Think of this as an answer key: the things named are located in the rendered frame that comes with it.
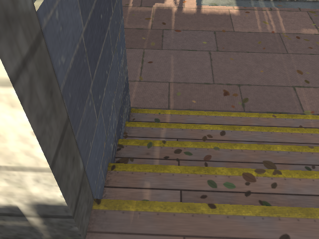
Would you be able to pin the stairs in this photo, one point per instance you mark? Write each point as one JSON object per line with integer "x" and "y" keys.
{"x": 217, "y": 158}

